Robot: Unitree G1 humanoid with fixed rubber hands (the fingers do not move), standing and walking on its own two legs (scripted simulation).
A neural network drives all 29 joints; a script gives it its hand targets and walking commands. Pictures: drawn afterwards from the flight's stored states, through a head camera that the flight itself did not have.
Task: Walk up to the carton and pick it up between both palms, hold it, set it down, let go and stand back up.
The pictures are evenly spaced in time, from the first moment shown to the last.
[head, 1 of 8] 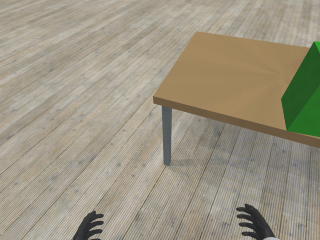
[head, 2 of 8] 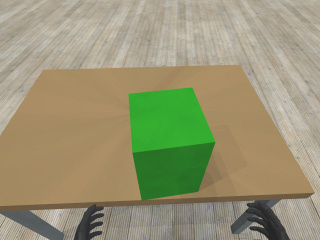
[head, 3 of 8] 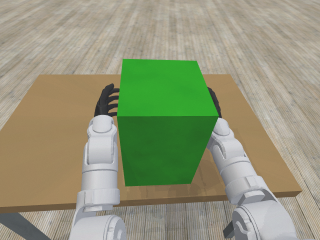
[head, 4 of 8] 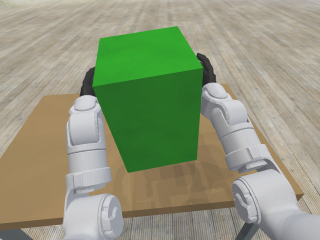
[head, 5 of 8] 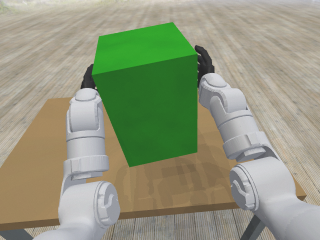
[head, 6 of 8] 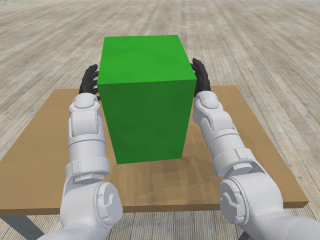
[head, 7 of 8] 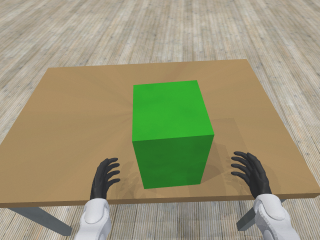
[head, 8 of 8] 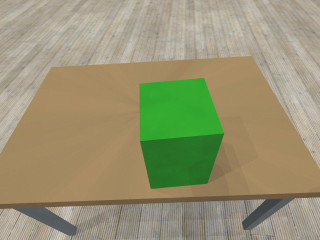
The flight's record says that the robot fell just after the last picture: no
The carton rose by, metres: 0.23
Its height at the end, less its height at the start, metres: +0.00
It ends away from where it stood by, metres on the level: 0.03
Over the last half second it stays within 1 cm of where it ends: yes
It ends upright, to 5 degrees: yes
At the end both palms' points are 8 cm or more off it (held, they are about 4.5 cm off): yes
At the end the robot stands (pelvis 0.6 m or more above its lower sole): yes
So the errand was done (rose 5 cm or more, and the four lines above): yes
